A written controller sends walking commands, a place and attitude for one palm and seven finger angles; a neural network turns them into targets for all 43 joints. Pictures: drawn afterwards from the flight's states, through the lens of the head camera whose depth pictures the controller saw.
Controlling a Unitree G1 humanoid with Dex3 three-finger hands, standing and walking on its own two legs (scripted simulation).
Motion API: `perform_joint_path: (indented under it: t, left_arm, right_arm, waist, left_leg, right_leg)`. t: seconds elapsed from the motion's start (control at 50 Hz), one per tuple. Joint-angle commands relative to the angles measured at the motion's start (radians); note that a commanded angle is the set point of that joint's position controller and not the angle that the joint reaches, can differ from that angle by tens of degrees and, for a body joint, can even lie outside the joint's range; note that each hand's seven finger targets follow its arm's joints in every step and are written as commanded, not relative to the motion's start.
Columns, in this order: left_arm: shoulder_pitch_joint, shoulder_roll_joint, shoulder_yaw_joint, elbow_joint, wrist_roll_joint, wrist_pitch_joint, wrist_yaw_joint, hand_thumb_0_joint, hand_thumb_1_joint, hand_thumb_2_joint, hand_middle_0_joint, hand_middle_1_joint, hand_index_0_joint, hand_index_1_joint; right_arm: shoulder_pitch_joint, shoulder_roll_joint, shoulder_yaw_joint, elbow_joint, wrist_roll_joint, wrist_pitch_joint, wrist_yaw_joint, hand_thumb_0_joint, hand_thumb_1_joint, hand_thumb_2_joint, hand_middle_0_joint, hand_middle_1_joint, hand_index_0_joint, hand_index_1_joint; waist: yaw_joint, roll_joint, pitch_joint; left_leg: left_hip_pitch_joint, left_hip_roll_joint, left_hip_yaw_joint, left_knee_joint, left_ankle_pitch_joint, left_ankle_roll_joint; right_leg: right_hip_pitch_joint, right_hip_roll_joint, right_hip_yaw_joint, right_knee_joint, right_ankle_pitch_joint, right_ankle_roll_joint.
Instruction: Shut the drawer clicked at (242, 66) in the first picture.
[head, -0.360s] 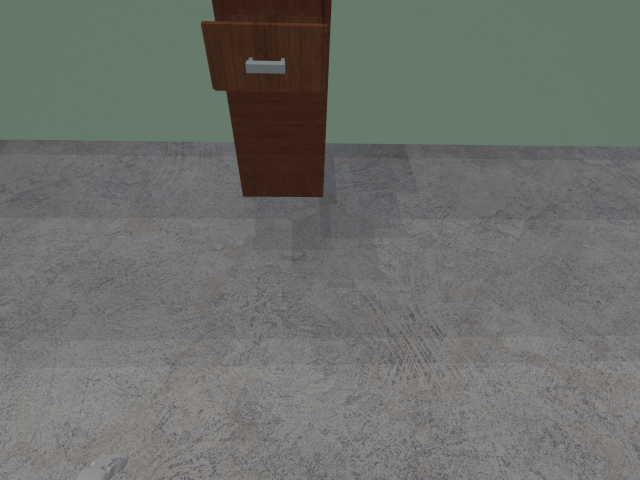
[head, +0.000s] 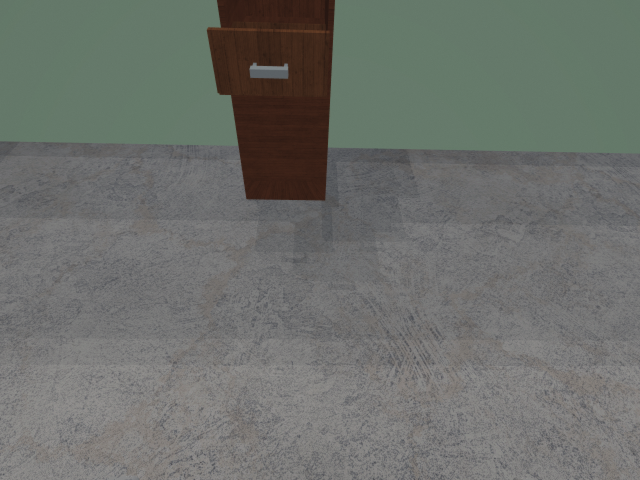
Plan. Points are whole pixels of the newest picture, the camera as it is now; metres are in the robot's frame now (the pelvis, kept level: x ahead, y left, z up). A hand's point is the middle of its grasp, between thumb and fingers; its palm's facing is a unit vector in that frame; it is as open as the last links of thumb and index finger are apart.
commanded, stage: stand and wait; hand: left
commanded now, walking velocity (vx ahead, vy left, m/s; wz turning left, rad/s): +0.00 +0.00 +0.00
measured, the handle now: (269, 69) +1.14 +0.22 +0.00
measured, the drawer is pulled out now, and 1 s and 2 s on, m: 0.29 0.29 0.29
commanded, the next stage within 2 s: look at it before walking up in 0.56 s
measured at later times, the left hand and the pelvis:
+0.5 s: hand out of the picture +0.06 +0.24 -0.15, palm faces -0.03 -0.94 -0.33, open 7.4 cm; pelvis -0.02 -0.01 +0.00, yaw +0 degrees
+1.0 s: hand out of the picture +0.06 +0.23 -0.15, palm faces -0.03 -0.94 -0.33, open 7.4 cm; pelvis -0.01 -0.01 +0.01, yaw +0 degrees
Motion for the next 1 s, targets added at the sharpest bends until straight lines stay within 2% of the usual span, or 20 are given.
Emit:
perform_joint_path:
  t: [0.0, 0.34, 0.56, 0.66, 0.76, 0.88, 0.98]
  left_arm:
    - [-0.056, 0.208, 0.045, -0.056, -0.001, -0.030, 0.017, 0.000, 0.900, 0.900, -0.200, -0.300, -0.200, -0.300]
    - [-0.048, 0.213, 0.042, 0.006, -0.003, -0.033, 0.016, 0.000, 0.900, 0.900, -0.200, -0.300, -0.200, -0.300]
    - [-0.056, 0.208, 0.043, 0.011, -0.001, -0.034, 0.015, 0.000, 0.900, 0.900, -0.200, -0.300, -0.200, -0.300]
    - [-0.056, 0.208, 0.043, 0.010, -0.001, -0.036, 0.015, 0.000, 0.900, 0.900, -0.200, -0.300, -0.200, -0.300]
    - [-0.049, 0.207, 0.043, 0.013, 0.000, -0.035, 0.015, 0.000, 0.900, 0.900, -0.200, -0.300, -0.200, -0.300]
    - [-0.046, 0.207, 0.044, 0.016, -0.002, -0.040, 0.016, 0.000, 0.900, 0.900, -0.200, -0.300, -0.200, -0.300]
    - [-0.045, 0.207, 0.042, 0.019, -0.001, -0.038, 0.015, 0.000, 0.900, 0.900, -0.200, -0.300, -0.200, -0.300]
  right_arm:
    - [-0.055, -0.208, -0.047, -0.060, -0.002, -0.027, -0.010, 0.000, -0.900, -0.900, 0.200, 0.300, 0.200, 0.300]
    - [-0.023, -0.215, -0.039, 0.016, 0.001, -0.024, -0.007, 0.000, -0.900, -0.900, 0.200, 0.300, 0.200, 0.300]
    - [-0.012, -0.211, -0.039, 0.028, -0.001, -0.024, -0.005, 0.000, -0.900, -0.900, 0.200, 0.300, 0.200, 0.300]
    - [-0.008, -0.210, -0.040, 0.030, 0.000, -0.026, -0.005, 0.000, -0.900, -0.900, 0.200, 0.300, 0.200, 0.300]
    - [-0.014, -0.210, -0.039, 0.031, 0.001, -0.026, -0.006, 0.000, -0.900, -0.900, 0.200, 0.300, 0.200, 0.300]
    - [-0.012, -0.208, -0.039, 0.034, 0.002, -0.028, -0.007, 0.000, -0.900, -0.900, 0.200, 0.300, 0.200, 0.300]
    - [-0.018, -0.212, -0.038, 0.032, 0.002, -0.026, -0.007, 0.000, -0.900, -0.900, 0.200, 0.300, 0.200, 0.300]
  waist:
    - [-0.008, 0.012, -0.072]
    - [-0.007, 0.021, -0.029]
    - [-0.007, 0.006, -0.011]
    - [-0.008, 0.010, -0.031]
    - [-0.005, 0.017, -0.023]
    - [-0.007, 0.012, -0.059]
    - [-0.007, 0.017, -0.045]
  left_leg:
    - [0.011, 0.124, -0.098, -0.087, 0.214, 0.025]
    - [-0.013, 0.130, -0.107, -0.131, 0.121, 0.014]
    - [-0.019, 0.130, -0.111, -0.145, 0.090, 0.011]
    - [-0.007, 0.133, -0.112, -0.143, 0.122, 0.010]
    - [-0.007, 0.135, -0.111, -0.146, 0.118, 0.010]
    - [0.017, 0.139, -0.105, -0.134, 0.176, 0.008]
    - [0.018, 0.139, -0.107, -0.142, 0.171, 0.008]
  right_leg:
    - [0.019, -0.089, 0.074, -0.072, 0.206, -0.051]
    - [0.007, -0.091, 0.098, -0.131, 0.104, -0.054]
    - [-0.019, -0.089, 0.108, -0.153, 0.045, -0.053]
    - [-0.007, -0.087, 0.105, -0.145, 0.085, -0.052]
    - [-0.011, -0.088, 0.102, -0.147, 0.089, -0.051]
    - [0.018, -0.093, 0.101, -0.139, 0.164, -0.054]
    - [0.014, -0.091, 0.099, -0.142, 0.158, -0.053]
